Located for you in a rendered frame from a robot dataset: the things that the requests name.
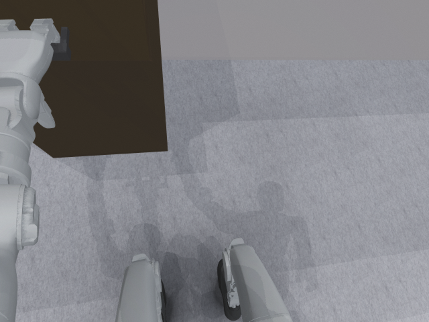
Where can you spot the robot right thigh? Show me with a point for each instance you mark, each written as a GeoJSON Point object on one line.
{"type": "Point", "coordinates": [259, 299]}

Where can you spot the robot left hand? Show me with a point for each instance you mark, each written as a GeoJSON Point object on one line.
{"type": "Point", "coordinates": [28, 52]}

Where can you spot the robot right shin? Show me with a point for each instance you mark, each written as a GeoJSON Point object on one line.
{"type": "Point", "coordinates": [232, 294]}

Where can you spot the handle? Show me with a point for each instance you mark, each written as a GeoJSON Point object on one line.
{"type": "Point", "coordinates": [62, 50]}

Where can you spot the drawer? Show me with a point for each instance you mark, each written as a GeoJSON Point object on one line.
{"type": "Point", "coordinates": [99, 29]}

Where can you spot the cabinet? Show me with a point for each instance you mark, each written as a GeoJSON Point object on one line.
{"type": "Point", "coordinates": [103, 107]}

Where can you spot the left robot forearm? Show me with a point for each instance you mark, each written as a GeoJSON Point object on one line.
{"type": "Point", "coordinates": [19, 112]}

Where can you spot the left robot upper arm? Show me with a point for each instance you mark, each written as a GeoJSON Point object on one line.
{"type": "Point", "coordinates": [19, 227]}

